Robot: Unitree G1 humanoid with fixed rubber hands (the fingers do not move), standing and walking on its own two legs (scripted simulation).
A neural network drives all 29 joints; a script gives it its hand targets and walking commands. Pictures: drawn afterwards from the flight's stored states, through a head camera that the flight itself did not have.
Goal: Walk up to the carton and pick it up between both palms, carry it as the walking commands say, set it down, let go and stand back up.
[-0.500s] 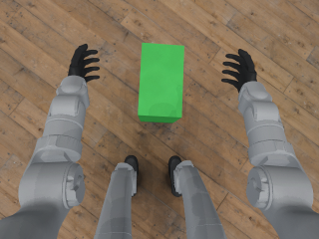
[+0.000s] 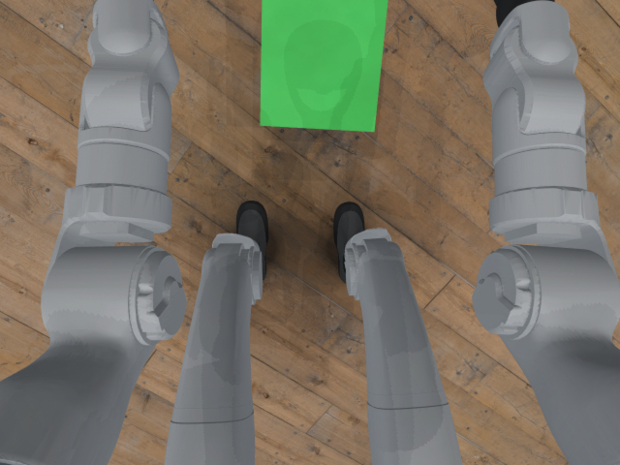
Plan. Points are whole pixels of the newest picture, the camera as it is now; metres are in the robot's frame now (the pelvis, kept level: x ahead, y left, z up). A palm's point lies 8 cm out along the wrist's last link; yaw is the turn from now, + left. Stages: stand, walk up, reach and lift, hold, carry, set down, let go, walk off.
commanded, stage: reach and lift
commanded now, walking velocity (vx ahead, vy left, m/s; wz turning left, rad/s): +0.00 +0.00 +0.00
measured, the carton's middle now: (317, 38) +0.55 -0.05 -0.52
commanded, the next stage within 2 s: none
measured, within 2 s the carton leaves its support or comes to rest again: neither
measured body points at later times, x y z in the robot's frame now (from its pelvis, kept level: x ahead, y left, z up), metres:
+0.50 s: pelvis -0.05 +0.01 -0.16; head +0.32 +0.00 +0.08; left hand +0.54 +0.14 -0.31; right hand +0.53 -0.20 -0.31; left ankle +0.09 +0.11 -0.62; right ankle +0.08 -0.13 -0.62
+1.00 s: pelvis -0.04 +0.00 -0.26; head +0.35 +0.00 -0.05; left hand +0.54 +0.13 -0.46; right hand +0.53 -0.19 -0.45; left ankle +0.09 +0.11 -0.62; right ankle +0.08 -0.13 -0.62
